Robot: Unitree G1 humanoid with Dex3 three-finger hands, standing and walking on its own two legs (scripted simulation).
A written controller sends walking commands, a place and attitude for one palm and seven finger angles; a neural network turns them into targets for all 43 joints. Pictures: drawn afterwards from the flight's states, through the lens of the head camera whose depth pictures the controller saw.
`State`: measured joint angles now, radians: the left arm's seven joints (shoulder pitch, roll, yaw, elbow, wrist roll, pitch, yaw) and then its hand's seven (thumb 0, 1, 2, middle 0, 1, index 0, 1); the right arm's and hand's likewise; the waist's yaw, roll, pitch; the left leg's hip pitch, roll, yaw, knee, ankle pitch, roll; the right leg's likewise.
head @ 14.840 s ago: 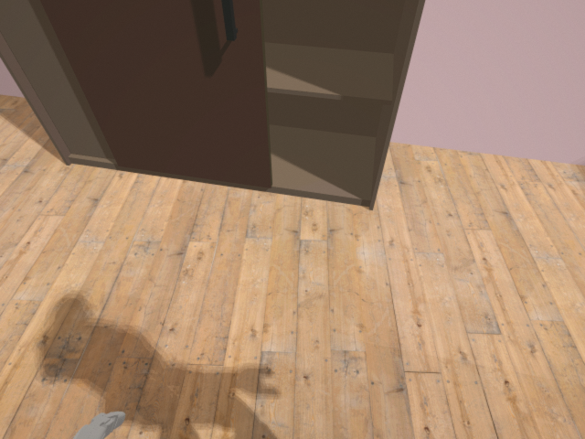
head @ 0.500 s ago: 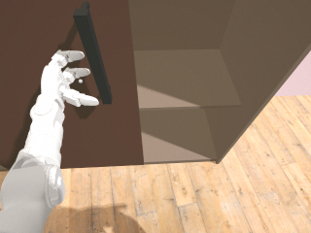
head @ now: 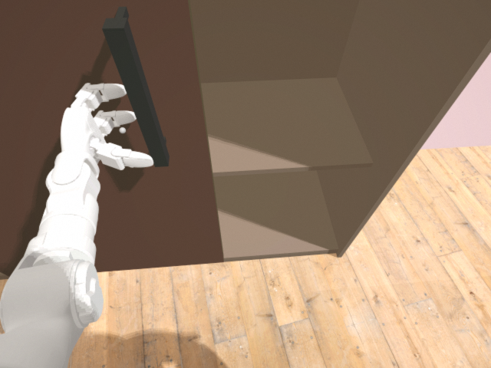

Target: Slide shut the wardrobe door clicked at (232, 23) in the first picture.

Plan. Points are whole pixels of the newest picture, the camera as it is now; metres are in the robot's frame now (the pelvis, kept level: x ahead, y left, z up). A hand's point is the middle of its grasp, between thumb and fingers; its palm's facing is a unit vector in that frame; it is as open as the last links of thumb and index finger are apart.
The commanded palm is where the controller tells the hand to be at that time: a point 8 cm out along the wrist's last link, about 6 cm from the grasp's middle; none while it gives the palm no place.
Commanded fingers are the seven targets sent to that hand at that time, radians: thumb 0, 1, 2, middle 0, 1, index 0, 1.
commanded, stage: slide the fingers in behind the handle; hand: left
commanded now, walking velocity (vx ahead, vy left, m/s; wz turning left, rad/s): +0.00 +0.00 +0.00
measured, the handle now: (145, 99) +0.52 +0.14 +0.15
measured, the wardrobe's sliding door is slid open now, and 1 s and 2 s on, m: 0.48 0.48 0.48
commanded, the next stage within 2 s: grip the handle and tug to test in 1.52 s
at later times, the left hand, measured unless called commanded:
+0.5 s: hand (126, 136) +0.46 +0.17 +0.13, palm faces +0.03 -1.00 +0.01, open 14.0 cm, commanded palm +0.43 +0.21 +0.12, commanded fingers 0.00 -0.50 0.30 -0.30 -1.20 -0.30 -1.20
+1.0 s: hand (151, 133) +0.47 +0.13 +0.12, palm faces +0.04 -1.00 +0.00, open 14.0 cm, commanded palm +0.43 +0.18 +0.12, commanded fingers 0.00 -0.50 0.30 -0.30 -1.20 -0.30 -1.20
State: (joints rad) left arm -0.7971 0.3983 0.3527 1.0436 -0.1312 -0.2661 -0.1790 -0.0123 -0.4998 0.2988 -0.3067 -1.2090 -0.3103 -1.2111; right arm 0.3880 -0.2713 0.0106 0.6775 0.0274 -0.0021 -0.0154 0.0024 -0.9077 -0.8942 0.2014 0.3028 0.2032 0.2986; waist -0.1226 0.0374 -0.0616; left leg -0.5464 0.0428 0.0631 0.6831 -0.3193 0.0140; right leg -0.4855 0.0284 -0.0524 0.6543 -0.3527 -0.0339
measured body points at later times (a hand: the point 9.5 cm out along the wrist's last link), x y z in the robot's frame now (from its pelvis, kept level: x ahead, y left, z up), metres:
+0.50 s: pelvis -0.01 +0.00 +0.00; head +0.05 +0.00 +0.45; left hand +0.45 +0.22 +0.13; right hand +0.05 -0.26 -0.12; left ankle +0.01 +0.11 -0.72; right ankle -0.02 -0.10 -0.72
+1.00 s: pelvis +0.00 +0.00 +0.00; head +0.05 -0.01 +0.45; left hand +0.46 +0.18 +0.12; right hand +0.04 -0.26 -0.13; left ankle +0.01 +0.11 -0.72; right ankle -0.02 -0.10 -0.72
